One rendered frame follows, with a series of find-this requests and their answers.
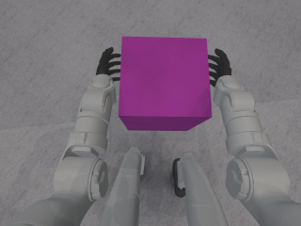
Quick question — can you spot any robot right forearm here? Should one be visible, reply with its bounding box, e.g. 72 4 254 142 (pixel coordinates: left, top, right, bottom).
213 75 291 192

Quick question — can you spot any robot left forearm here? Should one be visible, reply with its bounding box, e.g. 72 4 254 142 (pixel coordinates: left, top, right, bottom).
53 73 117 192

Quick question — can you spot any right robot hand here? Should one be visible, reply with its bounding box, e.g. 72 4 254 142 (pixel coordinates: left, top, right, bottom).
208 48 232 87

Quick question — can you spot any left robot hand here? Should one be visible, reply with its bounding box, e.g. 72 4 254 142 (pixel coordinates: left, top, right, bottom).
96 47 121 82

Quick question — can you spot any right robot upper arm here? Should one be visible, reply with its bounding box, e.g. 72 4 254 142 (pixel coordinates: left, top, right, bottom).
225 156 301 226

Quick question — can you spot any left robot upper arm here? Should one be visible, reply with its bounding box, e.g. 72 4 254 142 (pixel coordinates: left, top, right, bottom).
7 156 109 226

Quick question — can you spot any carton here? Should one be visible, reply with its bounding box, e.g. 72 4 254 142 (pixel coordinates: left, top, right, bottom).
118 36 213 131

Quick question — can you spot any left robot shin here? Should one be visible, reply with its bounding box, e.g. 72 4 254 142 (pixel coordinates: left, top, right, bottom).
124 147 142 156

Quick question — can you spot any robot right foot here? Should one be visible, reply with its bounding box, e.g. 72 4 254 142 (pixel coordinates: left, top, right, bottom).
172 158 185 198

